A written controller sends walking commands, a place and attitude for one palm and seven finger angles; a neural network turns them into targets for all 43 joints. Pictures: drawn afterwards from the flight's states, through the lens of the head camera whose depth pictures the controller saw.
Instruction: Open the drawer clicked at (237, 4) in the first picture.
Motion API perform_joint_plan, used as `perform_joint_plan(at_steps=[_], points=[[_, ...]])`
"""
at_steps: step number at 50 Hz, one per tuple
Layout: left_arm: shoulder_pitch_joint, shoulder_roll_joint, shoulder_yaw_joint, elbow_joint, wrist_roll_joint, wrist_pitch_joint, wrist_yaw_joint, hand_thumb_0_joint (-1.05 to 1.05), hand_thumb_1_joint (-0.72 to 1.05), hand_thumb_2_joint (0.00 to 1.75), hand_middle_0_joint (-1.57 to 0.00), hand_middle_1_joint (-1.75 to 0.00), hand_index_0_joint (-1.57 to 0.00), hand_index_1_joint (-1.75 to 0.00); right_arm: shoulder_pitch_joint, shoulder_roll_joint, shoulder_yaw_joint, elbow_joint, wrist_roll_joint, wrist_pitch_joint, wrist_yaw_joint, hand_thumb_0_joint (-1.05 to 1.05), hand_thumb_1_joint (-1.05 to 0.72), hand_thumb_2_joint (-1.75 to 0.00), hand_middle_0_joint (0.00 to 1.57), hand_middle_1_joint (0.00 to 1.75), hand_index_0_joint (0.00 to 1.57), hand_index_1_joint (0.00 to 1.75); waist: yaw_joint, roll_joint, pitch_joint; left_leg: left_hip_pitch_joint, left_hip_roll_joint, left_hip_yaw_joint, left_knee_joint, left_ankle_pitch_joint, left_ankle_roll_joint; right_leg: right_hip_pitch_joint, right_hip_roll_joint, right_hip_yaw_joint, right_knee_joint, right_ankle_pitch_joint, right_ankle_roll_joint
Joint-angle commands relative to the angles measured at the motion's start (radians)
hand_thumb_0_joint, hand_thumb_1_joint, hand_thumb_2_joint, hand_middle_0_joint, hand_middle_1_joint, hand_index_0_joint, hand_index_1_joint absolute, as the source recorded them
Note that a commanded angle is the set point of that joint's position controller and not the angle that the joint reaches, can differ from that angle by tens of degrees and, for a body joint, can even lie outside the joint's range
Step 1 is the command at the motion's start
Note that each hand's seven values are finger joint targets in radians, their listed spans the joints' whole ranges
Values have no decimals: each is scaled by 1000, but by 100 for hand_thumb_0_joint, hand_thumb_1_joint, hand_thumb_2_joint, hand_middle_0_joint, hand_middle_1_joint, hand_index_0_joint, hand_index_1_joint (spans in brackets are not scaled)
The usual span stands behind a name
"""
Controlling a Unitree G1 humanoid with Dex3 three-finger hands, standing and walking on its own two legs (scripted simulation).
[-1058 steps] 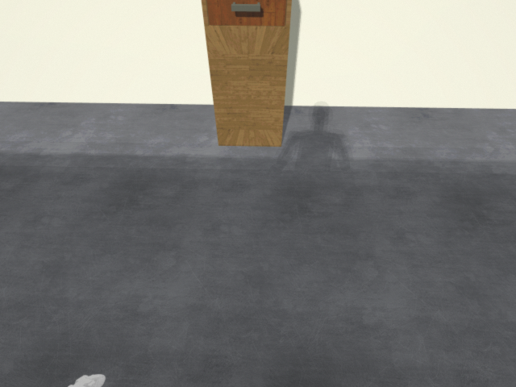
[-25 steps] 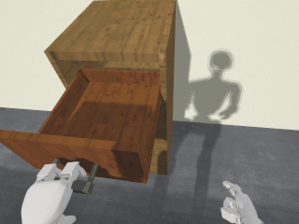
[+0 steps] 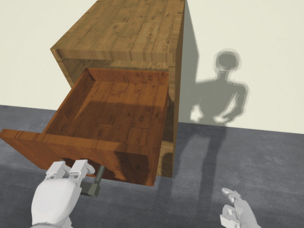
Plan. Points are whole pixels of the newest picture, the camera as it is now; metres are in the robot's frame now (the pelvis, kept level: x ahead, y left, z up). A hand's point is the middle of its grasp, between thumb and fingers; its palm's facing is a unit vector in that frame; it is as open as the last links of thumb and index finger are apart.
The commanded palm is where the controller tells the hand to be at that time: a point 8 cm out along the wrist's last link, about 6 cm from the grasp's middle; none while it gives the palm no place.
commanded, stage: lift the hand off the handle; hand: left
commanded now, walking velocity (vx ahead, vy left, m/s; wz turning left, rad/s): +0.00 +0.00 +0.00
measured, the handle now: (76, 176) +0.21 +0.21 +0.06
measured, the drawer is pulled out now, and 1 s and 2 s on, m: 0.30 0.30 0.30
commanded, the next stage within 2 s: draw the hand back to the body in 1.26 s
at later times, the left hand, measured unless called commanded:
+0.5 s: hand (55, 188) +0.17 +0.22 +0.11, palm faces +0.08 -0.12 -0.99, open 13.5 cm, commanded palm +0.13 +0.21 +0.17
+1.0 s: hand (39, 160) +0.19 +0.22 +0.19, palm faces +0.19 -0.10 -0.98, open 13.7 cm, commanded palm +0.14 +0.21 +0.24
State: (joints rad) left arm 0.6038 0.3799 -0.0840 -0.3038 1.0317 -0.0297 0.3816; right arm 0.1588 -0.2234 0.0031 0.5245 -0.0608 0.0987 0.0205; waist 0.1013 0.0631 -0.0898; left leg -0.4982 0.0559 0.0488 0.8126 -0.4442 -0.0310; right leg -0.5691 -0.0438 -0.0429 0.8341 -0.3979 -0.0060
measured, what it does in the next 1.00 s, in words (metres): stands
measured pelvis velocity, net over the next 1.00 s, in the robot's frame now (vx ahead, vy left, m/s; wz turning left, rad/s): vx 0.00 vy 0.01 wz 0.01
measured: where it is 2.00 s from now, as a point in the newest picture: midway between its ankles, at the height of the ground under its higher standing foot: outside the picture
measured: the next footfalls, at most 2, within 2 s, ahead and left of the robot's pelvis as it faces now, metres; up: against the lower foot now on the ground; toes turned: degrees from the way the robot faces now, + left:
none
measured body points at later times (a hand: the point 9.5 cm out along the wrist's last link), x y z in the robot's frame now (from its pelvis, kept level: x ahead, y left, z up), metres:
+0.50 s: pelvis +0.00 +0.00 +0.02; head +0.01 -0.04 +0.47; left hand +0.16 +0.23 +0.16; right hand +0.22 -0.20 -0.07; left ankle -0.02 +0.14 -0.70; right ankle +0.01 -0.12 -0.70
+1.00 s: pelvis +0.00 +0.01 +0.04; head -0.02 -0.04 +0.48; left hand +0.17 +0.22 +0.24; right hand +0.24 -0.18 -0.05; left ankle -0.02 +0.14 -0.70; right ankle +0.01 -0.12 -0.70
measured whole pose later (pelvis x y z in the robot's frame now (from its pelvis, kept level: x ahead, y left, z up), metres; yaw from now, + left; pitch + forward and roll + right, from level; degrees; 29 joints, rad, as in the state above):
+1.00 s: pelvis +0.00 +0.01 +0.04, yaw +1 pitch -3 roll +0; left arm 0.42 0.50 -0.01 -0.62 0.87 0.16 0.03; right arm 0.09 -0.26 0.06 0.54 0.02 0.14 0.01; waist 0.13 0.13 -0.01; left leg -0.13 0.04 0.04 0.46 -0.28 -0.02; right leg -0.19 -0.04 -0.06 0.47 -0.23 0.01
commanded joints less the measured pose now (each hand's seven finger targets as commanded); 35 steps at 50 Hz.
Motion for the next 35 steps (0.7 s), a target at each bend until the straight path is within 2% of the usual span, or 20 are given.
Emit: perform_joint_plan(at_steps=[1, 2, 4, 6, 7, 9, 11, 13, 14, 17, 20, 24, 26, 27, 28, 29, 31, 32, 33, 35], points=[[-69, 161, 153, -247, -12, 7, 46, 0, -50, 30, -30, -120, -30, -120, -122, -93, -35, -167, 1, -55, -17, 0, -90, -90, 20, 30, 20, 30, -9, -34, -161, 102, -60, -27, -110, 254, 33, 94, 37, 37, -164, 203, -30], [-67, 166, 156, -262, -17, 12, 45, 0, -50, 30, -30, -120, -30, -120, -124, -95, -35, -170, 0, -56, -18, 0, -90, -90, 20, 30, 20, 30, -12, -49, -160, 111, -59, -29, -109, 271, 30, 93, 37, 45, -171, 206, -32], [-47, 159, 152, -297, -29, 14, 42, 0, -50, 30, -30, -120, -30, -120, -123, -94, -35, -171, 3, -58, -16, 0, -90, -90, 20, 30, 20, 30, -10, -21, -155, 121, -55, -25, -114, 280, 32, 102, 33, 37, -175, 211, -29], [-25, 162, 152, -321, -41, 20, 37, 0, -50, 30, -30, -120, -30, -120, -123, -97, -34, -176, 6, -58, -13, 0, -90, -90, 20, 30, 20, 30, -9, -50, -156, 123, -51, -28, -119, 295, 32, 111, 31, 35, -179, 224, -25], [1, 170, 165, -326, -47, 29, 33, 0, -50, 30, -30, -120, -30, -120, -131, -103, -31, -184, 10, -56, -16, 0, -90, -90, 20, 30, 20, 30, -4, -42, -160, 126, -50, -26, -123, 317, 32, 135, 32, 43, -188, 254, -25], [-4, 153, 146, -339, -55, 41, 18, 0, -50, 30, -30, -120, -30, -120, -135, -100, -29, -180, 11, -55, -13, 0, -90, -90, 20, 30, 20, 30, -8, -55, -129, 120, -48, -25, -138, 303, 35, 144, 26, 31, -193, 254, -19], [-7, 171, 162, -340, -58, 55, 4, 0, -50, 30, -30, -120, -30, -120, -138, -105, -28, -182, 18, -51, -15, 0, -90, -90, 20, 30, 20, 30, -7, -65, -114, 119, -46, -22, -154, 281, 36, 150, 26, 25, -209, 229, -14], [-35, 165, 144, -356, -64, 71, -21, 0, -50, 30, -30, -120, -30, -120, -143, -107, -24, -184, 22, -50, -15, 0, -90, -90, 20, 30, 20, 30, -12, -80, -105, 138, -46, -21, -168, 281, 39, 159, 21, 32, -227, 224, -10], [-35, 167, 146, -362, -69, 76, -33, 0, -50, 30, -30, -120, -30, -120, -145, -109, -23, -185, 26, -49, -20, 0, -90, -90, 20, 30, 20, 30, -6, -58, -107, 144, -44, -19, -181, 275, 42, 184, 22, 20, -233, 230, -8], [-8, 202, 178, -368, -86, 91, -67, 0, -50, 30, -30, -120, -30, -120, -158, -117, -15, -196, 36, -50, -30, 0, -90, -90, 20, 30, 20, 30, 7, -81, -96, 159, -43, -11, -204, 282, 40, 223, 19, 31, -265, 250, -3], [-63, 203, 171, -385, -89, 92, -99, 0, -50, 30, -30, -120, -30, -120, -156, -116, -9, -187, 37, -43, -35, 0, -90, -90, 20, 30, 20, 30, 3, -54, -55, 173, -42, -4, -233, 264, 43, 230, 15, 13, -293, 214, 2], [-111, 179, 129, -434, -105, 93, -145, 0, -50, 30, -30, -120, -30, -120, -160, -118, -6, -190, 41, -44, -34, 0, -90, -90, 20, 30, 20, 30, 3, -41, -63, 216, -35, -10, -266, 297, 45, 263, 18, -1, -315, 225, 3], [-117, 197, 137, -457, -102, 88, -156, 0, -50, 30, -30, -120, -30, -120, -159, -123, -6, -194, 42, -45, -33, 0, -90, -90, 20, 30, 20, 30, 9, -29, -70, 235, -31, -8, -277, 318, 43, 275, 19, -2, -326, 231, 3], [-129, 208, 141, -479, -101, 94, -163, 0, -50, 30, -30, -120, -30, -120, -174, -123, -2, -199, 45, -48, -30, 0, -90, -90, 20, 30, 20, 30, 9, -17, -73, 258, -28, -12, -277, 336, 39, 272, 20, 16, -337, 234, -3], [-143, 217, 149, -479, -97, 92, -167, 0, -50, 30, -30, -120, -30, -120, -159, -119, 3, -192, 42, -47, -29, 0, -90, -90, 20, 30, 20, 30, 10, -37, -70, 257, -26, -10, -284, 334, 39, 274, 15, 4, -338, 218, 1], [-174, 200, 129, -484, -96, 90, -173, 0, -50, 30, -30, -120, -30, -120, -171, -119, 0, -186, 42, -44, -30, 0, -90, -90, 20, 30, 20, 30, 4, -25, -46, 258, -28, -10, -293, 328, 40, 279, 19, 0, -347, 226, 0], [-163, 211, 143, -493, -99, 90, -180, 0, -50, 30, -30, -120, -30, -120, -168, -120, -1, -188, 46, -44, -28, 0, -90, -90, 20, 30, 20, 30, 13, -14, -63, 276, -23, -11, -308, 352, 40, 307, 22, -10, -351, 248, 1], [-162, 218, 150, -511, -104, 101, -188, 0, -50, 30, -30, -120, -30, -120, -191, -123, 3, -197, 52, -45, -26, 0, -90, -90, 20, 30, 20, 30, 14, -9, -69, 289, -21, -16, -312, 361, 35, 319, 23, 9, -362, 253, -3], [-193, 225, 151, -518, -102, 101, -193, 0, -50, 30, -30, -120, -30, -120, -177, -119, 8, -187, 48, -43, -26, 0, -90, -90, 20, 30, 20, 30, 13, -26, -75, 291, -23, -11, -316, 368, 38, 323, 16, -1, -361, 256, 0], [-204, 229, 161, -511, -107, 106, -203, 0, -50, 30, -30, -120, -30, -120, -186, -119, 4, -184, 51, -38, -30, 0, -90, -90, 20, 30, 20, 30, 17, -19, -53, 294, -21, -9, -338, 373, 39, 350, 20, -13, -373, 277, 4]])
